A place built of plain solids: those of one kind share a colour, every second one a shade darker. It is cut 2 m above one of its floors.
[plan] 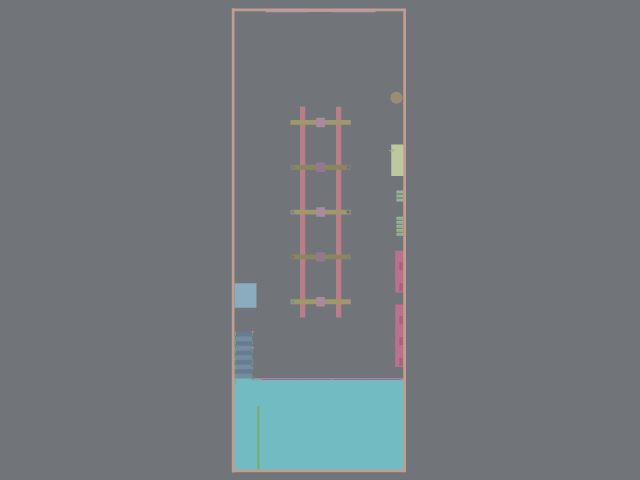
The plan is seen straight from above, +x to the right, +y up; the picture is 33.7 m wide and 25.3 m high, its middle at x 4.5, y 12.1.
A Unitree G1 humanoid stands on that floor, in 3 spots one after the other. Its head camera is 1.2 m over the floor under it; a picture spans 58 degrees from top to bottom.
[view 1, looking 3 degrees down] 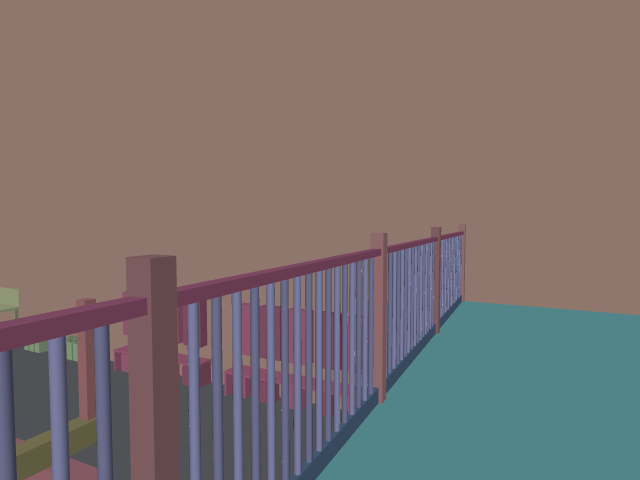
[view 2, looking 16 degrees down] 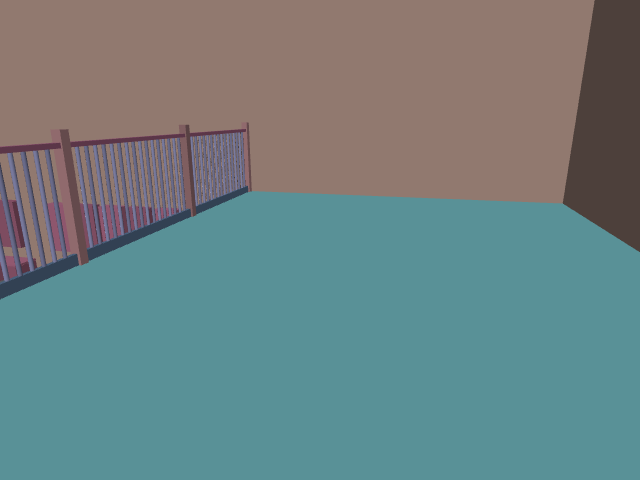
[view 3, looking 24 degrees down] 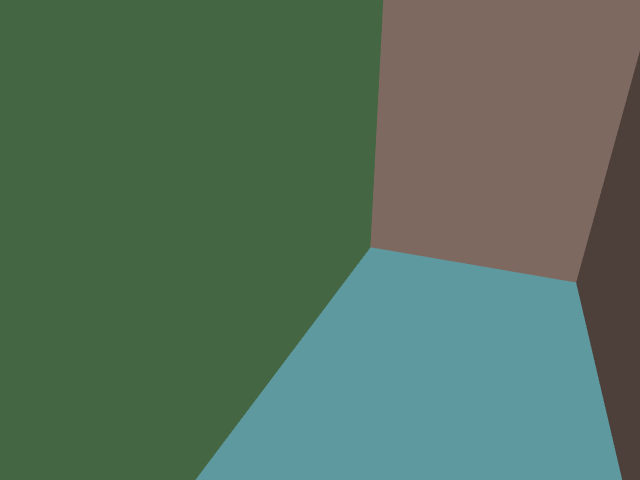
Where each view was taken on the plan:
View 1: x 2.45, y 3.87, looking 26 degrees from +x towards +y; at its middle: wall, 7.18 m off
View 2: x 2.20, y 2.00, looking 13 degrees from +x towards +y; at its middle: gal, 4.35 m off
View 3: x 0.49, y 2.50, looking -67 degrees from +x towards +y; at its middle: screen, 1.97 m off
